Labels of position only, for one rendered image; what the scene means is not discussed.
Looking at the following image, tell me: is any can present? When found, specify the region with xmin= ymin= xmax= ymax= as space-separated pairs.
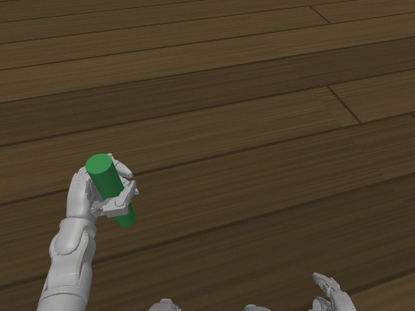
xmin=85 ymin=154 xmax=136 ymax=227

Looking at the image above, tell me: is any right robot hand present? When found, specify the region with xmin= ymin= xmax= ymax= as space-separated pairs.
xmin=309 ymin=273 xmax=356 ymax=311

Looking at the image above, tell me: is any left robot arm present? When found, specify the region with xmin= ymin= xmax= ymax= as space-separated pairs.
xmin=36 ymin=216 xmax=97 ymax=311

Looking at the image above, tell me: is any left robot hand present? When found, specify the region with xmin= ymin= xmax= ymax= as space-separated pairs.
xmin=66 ymin=153 xmax=139 ymax=224

